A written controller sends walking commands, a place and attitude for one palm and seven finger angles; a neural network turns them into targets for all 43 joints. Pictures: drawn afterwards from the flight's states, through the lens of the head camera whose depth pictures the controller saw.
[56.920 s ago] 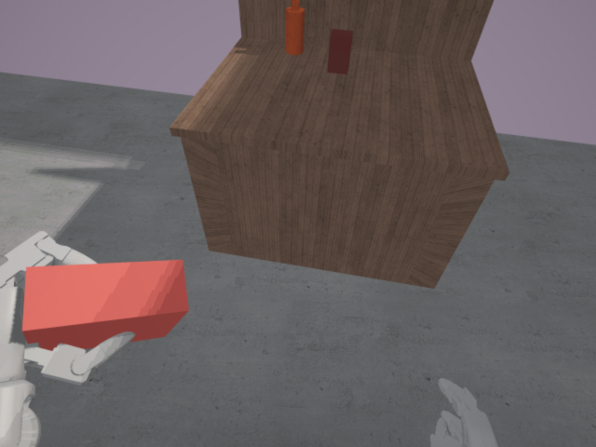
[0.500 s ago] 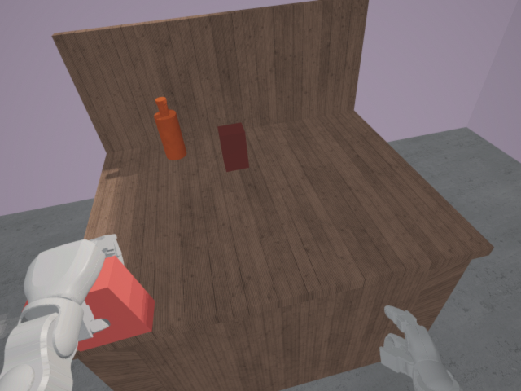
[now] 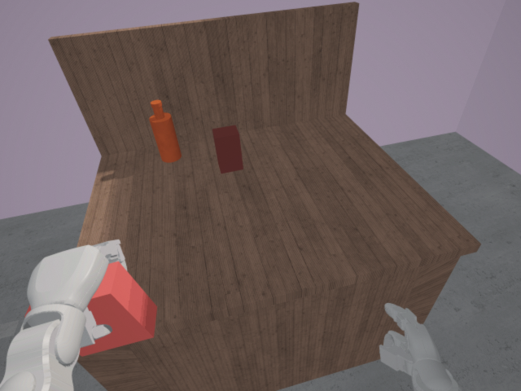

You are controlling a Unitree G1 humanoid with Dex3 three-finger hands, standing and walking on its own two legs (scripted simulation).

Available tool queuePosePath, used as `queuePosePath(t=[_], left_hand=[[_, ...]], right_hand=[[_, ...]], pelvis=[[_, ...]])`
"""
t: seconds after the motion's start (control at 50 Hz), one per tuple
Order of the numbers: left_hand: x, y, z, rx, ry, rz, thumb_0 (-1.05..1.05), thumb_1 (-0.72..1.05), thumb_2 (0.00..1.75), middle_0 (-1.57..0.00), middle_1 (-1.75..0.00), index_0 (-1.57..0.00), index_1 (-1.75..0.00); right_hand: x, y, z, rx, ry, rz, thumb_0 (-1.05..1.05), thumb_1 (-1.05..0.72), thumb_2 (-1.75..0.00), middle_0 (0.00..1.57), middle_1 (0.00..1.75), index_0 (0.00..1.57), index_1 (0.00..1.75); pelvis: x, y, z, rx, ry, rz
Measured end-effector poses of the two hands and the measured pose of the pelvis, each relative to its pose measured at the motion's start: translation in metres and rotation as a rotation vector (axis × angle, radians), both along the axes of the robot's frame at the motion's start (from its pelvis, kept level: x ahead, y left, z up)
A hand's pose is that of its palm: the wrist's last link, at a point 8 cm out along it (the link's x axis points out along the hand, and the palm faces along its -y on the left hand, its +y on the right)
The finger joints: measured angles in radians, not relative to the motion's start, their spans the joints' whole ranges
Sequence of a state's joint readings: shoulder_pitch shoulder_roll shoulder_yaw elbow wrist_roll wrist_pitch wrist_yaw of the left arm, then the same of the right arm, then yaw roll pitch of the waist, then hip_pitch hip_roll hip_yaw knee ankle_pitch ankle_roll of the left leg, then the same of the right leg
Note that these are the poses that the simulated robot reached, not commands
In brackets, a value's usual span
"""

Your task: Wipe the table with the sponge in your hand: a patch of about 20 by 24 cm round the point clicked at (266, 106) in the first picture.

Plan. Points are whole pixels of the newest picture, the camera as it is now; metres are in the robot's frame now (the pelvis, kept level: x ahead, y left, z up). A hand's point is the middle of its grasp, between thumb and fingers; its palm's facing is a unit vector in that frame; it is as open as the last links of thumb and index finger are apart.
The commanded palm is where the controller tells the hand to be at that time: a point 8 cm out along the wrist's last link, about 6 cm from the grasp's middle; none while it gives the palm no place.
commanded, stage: step back with the hand held close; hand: left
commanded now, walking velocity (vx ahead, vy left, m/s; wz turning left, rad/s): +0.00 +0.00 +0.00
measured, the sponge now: (107, 318) +0.18 +0.28 +0.04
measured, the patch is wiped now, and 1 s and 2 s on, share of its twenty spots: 0.95 0.95 0.95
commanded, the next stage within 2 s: stop stepping back and stand still in 1.38 s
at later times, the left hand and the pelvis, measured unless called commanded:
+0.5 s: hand (88, 261) +0.21 +0.28 +0.15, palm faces +0.34 -0.83 -0.44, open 9.7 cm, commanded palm +0.16 +0.31 +0.17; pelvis +0.00 +0.03 -0.01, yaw +0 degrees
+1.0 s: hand (33, 313) +0.13 +0.30 +0.15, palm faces +0.43 -0.80 -0.42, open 9.7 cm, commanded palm +0.08 +0.32 +0.17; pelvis -0.07 +0.04 -0.02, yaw +2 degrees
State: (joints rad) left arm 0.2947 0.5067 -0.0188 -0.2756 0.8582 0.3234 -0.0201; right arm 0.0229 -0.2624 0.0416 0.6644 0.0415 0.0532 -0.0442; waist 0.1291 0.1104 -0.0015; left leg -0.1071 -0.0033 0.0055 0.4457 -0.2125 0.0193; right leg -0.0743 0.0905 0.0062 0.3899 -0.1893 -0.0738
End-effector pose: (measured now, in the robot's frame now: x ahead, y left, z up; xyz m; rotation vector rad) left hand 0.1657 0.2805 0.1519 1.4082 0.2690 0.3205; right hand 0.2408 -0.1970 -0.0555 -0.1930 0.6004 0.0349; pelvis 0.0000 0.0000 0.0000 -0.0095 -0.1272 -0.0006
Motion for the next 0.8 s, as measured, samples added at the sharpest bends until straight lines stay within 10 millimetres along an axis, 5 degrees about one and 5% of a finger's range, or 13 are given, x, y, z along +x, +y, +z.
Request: queuePosePath(t=[0.06, 0.14, 0.24, 0.46, 0.8], left_hand=[[0.001, 0.003, 0.001, 0.010, -0.008, 0.007, -0.01, -0.50, 1.10, -0.77, -1.37, -0.79, -1.40], [0.005, 0.011, 0.003, -0.612, -0.266, -0.090, -0.01, -0.50, 1.09, -0.77, -1.37, -0.79, -1.40], [0.011, 0.006, 0.008, -0.870, -0.485, -0.229, -0.01, -0.50, 1.09, -0.77, -1.37, -0.79, -1.40], [0.006, 0.035, 0.019, -0.821, -0.529, -0.268, -0.01, -0.50, 1.10, -0.77, -1.37, -0.79, -1.40], [-0.039, 0.031, 0.017, -0.851, -0.630, -0.284, -0.02, -0.50, 1.10, -0.77, -1.37, -0.79, -1.40]], right_hand=[[-0.002, 0.000, -0.002, -0.003, 0.010, -0.003, 0.02, -0.90, -0.90, 0.20, 0.30, 0.20, 0.30], [-0.014, 0.002, 0.002, -0.023, -0.014, 0.006, 0.02, -0.90, -0.90, 0.20, 0.30, 0.20, 0.30], [-0.050, -0.006, -0.007, -0.086, 0.067, -0.043, 0.02, -0.90, -0.90, 0.21, 0.30, 0.21, 0.30], [-0.116, -0.023, -0.036, -0.139, 0.247, -0.216, 0.02, -0.90, -0.90, 0.20, 0.30, 0.20, 0.30], [-0.099, -0.003, -0.022, -0.115, 0.104, -0.129, 0.02, -0.90, -0.90, 0.21, 0.30, 0.21, 0.30]], pelvis=[[0.000, 0.001, 0.000, 0.000, 0.001, 0.000], [-0.002, 0.002, -0.002, -0.013, 0.050, 0.009], [-0.001, 0.006, -0.007, -0.017, 0.098, 0.010], [0.000, 0.030, -0.012, -0.010, 0.152, 0.001], [-0.034, 0.029, -0.018, -0.034, 0.154, 0.047]])
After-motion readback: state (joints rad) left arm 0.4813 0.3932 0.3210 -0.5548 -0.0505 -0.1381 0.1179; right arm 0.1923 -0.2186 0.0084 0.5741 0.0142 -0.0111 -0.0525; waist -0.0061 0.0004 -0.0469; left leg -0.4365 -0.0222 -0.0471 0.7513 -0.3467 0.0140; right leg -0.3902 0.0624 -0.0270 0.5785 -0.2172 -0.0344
